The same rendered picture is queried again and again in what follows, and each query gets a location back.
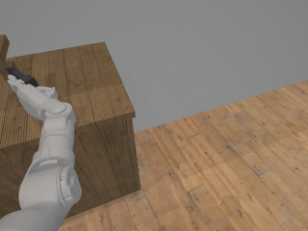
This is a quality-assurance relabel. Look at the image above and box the left robot hand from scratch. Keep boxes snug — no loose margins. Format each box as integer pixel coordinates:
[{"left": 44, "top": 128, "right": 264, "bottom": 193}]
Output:
[{"left": 7, "top": 74, "right": 58, "bottom": 120}]

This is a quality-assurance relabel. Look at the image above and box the left robot forearm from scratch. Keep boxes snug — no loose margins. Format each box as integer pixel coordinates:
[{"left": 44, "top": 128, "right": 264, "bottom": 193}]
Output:
[{"left": 18, "top": 98, "right": 77, "bottom": 210}]

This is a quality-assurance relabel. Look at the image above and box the robot left upper arm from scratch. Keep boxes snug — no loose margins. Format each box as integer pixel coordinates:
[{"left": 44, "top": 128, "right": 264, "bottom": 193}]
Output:
[{"left": 0, "top": 166, "right": 82, "bottom": 231}]

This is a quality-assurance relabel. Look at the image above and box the counter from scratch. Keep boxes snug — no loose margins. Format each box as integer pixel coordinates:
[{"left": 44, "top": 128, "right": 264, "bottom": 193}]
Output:
[{"left": 0, "top": 35, "right": 141, "bottom": 219}]

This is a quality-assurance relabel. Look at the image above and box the tap lever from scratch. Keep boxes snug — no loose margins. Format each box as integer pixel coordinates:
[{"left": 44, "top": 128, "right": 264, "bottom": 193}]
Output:
[{"left": 6, "top": 67, "right": 39, "bottom": 88}]

